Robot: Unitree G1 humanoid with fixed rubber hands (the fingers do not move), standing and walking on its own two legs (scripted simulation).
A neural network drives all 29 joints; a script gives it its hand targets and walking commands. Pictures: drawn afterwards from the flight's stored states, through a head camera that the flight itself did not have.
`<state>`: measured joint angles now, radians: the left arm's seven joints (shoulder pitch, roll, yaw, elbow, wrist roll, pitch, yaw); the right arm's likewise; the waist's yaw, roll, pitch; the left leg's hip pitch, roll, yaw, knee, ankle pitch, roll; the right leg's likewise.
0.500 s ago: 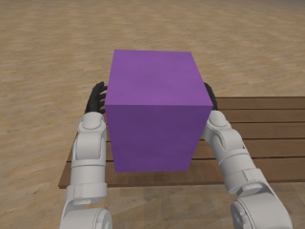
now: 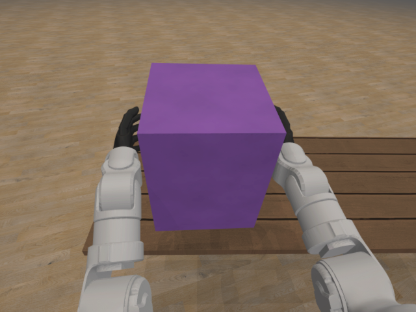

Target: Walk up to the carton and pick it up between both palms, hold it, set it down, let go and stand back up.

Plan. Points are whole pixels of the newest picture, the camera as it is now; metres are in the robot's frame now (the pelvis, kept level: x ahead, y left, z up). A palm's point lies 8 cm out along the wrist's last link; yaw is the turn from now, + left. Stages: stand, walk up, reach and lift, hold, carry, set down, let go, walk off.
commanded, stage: hold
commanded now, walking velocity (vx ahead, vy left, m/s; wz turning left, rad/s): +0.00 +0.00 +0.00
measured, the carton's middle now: (205, 148) +0.37 +0.01 +0.17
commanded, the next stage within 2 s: none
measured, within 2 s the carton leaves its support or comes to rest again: neither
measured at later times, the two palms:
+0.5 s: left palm (126, 150) +0.36 +0.15 +0.18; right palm (281, 146) +0.36 -0.14 +0.18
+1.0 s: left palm (126, 150) +0.35 +0.15 +0.18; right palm (281, 147) +0.36 -0.14 +0.18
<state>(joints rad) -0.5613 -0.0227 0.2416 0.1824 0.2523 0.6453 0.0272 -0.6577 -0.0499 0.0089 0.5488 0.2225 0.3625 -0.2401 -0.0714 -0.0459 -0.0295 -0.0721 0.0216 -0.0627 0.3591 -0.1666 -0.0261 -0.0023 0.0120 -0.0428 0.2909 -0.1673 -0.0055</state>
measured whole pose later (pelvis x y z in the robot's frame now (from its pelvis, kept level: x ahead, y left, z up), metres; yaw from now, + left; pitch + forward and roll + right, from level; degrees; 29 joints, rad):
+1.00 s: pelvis +0.01 +0.00 +0.00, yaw +0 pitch -7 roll -1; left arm -0.52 -0.04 0.23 0.10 0.26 0.67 0.02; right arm -0.61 -0.06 0.03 0.47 0.24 0.38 -0.25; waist -0.07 -0.04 -0.02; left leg -0.06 0.02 -0.06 0.36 -0.18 -0.02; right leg 0.02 0.01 -0.04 0.28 -0.17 0.00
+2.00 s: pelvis +0.01 +0.00 +0.00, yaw +0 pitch -7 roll -1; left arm -0.51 -0.04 0.23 0.10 0.27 0.67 0.03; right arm -0.61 -0.06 0.03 0.47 0.24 0.37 -0.25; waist -0.07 -0.04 -0.02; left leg -0.06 0.02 -0.06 0.36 -0.18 -0.02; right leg 0.02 0.01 -0.03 0.28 -0.17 0.00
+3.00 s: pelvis +0.01 +0.00 +0.00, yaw +0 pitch -7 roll -1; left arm -0.52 -0.04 0.23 0.12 0.27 0.66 0.03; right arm -0.62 -0.06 0.03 0.50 0.24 0.36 -0.25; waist -0.07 -0.04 -0.02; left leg -0.06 0.02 -0.06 0.36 -0.18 -0.02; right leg 0.01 0.02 -0.03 0.28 -0.17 0.00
